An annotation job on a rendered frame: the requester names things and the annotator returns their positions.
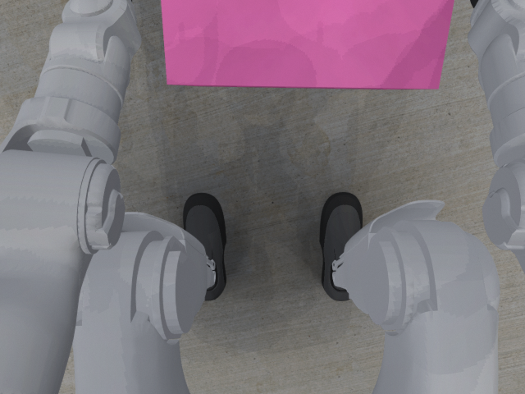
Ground left robot forearm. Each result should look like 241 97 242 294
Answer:
0 0 142 165

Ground robot right shin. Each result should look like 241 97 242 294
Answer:
332 199 500 314

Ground right robot thigh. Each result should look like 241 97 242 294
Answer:
360 220 499 394

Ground robot left upper arm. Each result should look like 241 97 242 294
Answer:
0 149 126 394

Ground robot right upper arm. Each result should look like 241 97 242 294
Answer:
482 157 525 274

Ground carton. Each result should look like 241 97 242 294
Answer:
161 0 454 89

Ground right robot forearm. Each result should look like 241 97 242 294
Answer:
468 0 525 168

